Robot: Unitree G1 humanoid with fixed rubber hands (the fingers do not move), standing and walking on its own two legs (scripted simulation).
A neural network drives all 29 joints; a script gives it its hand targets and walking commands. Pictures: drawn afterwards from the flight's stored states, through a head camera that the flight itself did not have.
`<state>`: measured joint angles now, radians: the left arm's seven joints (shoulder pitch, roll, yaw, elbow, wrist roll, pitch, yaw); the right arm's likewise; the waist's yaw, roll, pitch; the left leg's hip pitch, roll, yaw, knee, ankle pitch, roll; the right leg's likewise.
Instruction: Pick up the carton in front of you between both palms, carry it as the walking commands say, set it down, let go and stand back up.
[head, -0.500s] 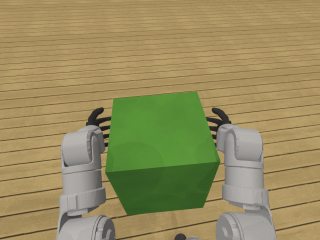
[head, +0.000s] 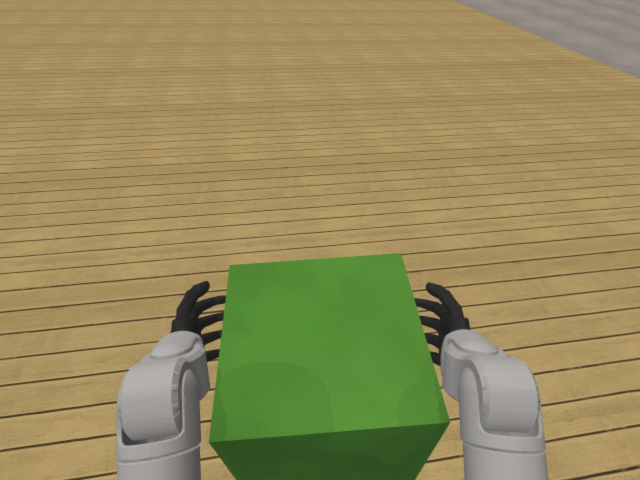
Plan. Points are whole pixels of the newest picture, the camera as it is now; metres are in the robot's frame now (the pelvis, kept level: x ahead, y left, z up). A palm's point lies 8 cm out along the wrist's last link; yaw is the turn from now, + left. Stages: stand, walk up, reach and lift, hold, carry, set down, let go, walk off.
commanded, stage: carry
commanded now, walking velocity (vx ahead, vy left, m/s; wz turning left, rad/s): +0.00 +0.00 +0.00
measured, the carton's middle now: (323, 382) +0.26 +0.00 +0.02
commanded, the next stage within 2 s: hold in 1.98 s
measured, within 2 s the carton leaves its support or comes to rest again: neither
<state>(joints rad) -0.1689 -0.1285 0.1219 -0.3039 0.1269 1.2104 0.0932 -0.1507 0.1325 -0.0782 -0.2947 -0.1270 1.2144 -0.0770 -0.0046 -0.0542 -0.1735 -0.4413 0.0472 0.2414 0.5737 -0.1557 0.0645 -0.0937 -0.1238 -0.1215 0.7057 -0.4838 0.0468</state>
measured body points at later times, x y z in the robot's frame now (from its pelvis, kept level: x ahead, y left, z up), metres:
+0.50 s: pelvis +0.19 -0.02 +0.01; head +0.16 -0.03 +0.46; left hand +0.46 +0.15 +0.09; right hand +0.47 -0.15 +0.09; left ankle +0.08 +0.09 -0.72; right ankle +0.21 -0.11 -0.72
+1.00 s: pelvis +0.18 +0.00 +0.01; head +0.15 +0.00 +0.46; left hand +0.46 +0.17 +0.04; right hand +0.47 -0.13 +0.03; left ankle +0.08 +0.09 -0.72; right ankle +0.21 -0.11 -0.72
